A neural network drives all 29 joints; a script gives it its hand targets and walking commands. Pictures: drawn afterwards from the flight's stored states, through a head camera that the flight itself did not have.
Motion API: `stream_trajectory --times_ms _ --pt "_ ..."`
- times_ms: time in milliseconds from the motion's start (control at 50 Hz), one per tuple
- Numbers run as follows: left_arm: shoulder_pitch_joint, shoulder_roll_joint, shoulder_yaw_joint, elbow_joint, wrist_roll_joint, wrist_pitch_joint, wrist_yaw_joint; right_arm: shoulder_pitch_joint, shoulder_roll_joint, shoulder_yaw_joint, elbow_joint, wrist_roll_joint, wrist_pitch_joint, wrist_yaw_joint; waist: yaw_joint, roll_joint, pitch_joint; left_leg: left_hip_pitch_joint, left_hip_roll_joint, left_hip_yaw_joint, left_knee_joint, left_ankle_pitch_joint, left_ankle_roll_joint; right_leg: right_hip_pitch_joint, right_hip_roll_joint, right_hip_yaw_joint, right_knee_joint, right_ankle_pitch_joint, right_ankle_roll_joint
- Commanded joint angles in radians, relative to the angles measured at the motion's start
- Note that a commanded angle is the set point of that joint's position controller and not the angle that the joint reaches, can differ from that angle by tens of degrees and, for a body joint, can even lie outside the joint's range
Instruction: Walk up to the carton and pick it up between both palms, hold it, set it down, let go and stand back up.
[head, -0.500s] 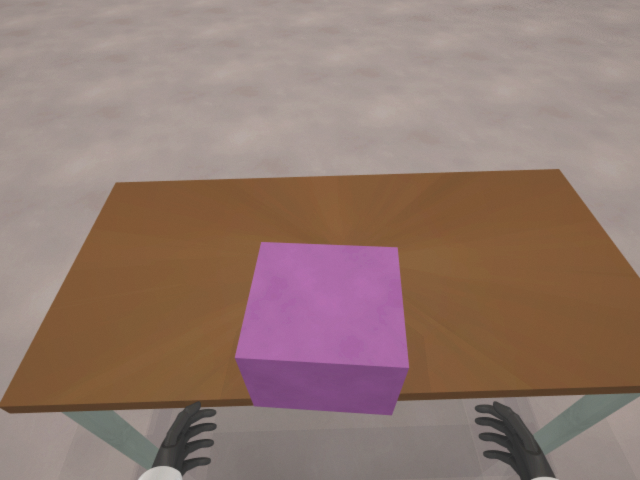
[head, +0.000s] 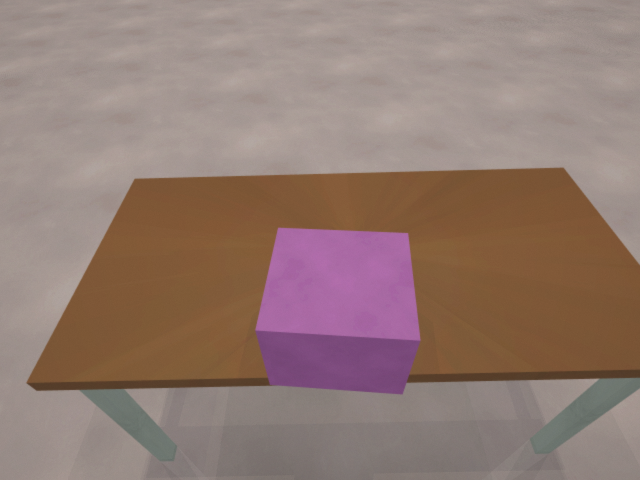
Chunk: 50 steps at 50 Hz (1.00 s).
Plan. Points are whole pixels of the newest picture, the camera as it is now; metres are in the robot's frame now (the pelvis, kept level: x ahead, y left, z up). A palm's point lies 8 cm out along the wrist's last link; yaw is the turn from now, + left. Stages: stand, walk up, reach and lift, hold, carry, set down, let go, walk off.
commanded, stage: stand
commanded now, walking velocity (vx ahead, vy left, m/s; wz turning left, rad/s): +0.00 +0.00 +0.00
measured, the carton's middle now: (338, 309) +0.40 -0.01 -0.07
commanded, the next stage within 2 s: none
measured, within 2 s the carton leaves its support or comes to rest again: neither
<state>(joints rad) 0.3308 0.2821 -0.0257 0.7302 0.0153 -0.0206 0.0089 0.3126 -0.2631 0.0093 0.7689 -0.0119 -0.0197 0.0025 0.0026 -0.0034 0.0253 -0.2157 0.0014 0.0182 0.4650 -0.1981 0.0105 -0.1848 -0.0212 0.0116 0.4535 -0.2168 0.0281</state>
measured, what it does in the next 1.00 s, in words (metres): stands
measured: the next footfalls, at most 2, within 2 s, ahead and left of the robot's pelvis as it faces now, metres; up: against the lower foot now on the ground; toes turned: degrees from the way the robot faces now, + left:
none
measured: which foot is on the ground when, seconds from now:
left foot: down 0.00-1.00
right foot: down 0.00-1.00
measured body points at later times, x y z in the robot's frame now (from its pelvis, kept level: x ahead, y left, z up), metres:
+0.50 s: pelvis -0.01 -0.01 +0.00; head -0.02 -0.01 +0.45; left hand +0.03 +0.25 -0.13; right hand +0.05 -0.27 -0.13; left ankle +0.04 +0.11 -0.74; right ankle +0.02 -0.14 -0.74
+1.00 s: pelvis +0.01 -0.02 +0.00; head +0.00 -0.02 +0.45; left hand +0.07 +0.24 -0.13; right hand +0.08 -0.28 -0.13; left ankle +0.04 +0.11 -0.74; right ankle +0.02 -0.14 -0.74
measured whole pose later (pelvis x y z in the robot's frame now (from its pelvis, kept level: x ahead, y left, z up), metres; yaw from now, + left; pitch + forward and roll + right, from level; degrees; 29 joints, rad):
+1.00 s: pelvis +0.01 -0.02 +0.00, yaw +1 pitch -2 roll +0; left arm 0.36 0.27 -0.03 0.76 0.00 -0.01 0.02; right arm 0.34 -0.26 0.02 0.81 -0.01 -0.01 -0.01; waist 0.00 0.00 0.00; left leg -0.23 0.02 -0.01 0.49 -0.23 -0.02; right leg -0.20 0.00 -0.01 0.50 -0.26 0.00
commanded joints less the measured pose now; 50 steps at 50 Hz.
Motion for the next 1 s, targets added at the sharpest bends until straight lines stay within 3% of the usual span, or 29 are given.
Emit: stream_trajectory --times_ms 0,260,420,840,980 --pt "0.022 0.123 0.033 -0.064 0.002 -0.02 0.005 -0.012 -0.154 -0.037 -0.071 0.001 -0.018 -0.005 0.005 0.031 0.041 -0.097 0.089 -0.129 -0.151 -0.215 0.012 -0.04 -0.045 0.062 -0.065 -0.084 -0.019" --pt "0.084 0.125 0.036 -0.05 0.0 -0.019 0.004 0.026 -0.153 -0.038 -0.058 0.002 -0.006 -0.004 -0.004 0.023 0.038 -0.117 0.082 -0.139 -0.128 -0.293 0.01 -0.104 -0.044 0.073 -0.052 -0.173 -0.024" --pt "0.102 0.127 0.039 -0.048 0.0 -0.015 0.005 0.048 -0.144 -0.037 -0.044 -0.002 -0.004 -0.004 -0.008 -0.001 0.045 -0.088 0.073 -0.129 -0.086 -0.233 0.006 -0.145 -0.051 0.092 -0.07 -0.191 -0.032" --pt "0.077 0.119 0.034 -0.036 -0.01 -0.012 0.012 0.058 -0.129 -0.021 -0.013 0.004 -0.006 -0.017 -0.002 0.01 -0.004 -0.024 0.083 -0.113 -0.049 0.05 0.003 -0.06 -0.066 0.077 -0.049 0.039 -0.041" --pt "0.066 0.118 0.037 -0.022 -0.012 -0.008 0.014 0.059 -0.124 -0.02 -0.006 0.006 -0.003 -0.021 -0.006 0.004 0.008 -0.012 0.085 -0.11 -0.052 0.053 0.004 -0.064 -0.068 0.078 -0.061 0.037 -0.046"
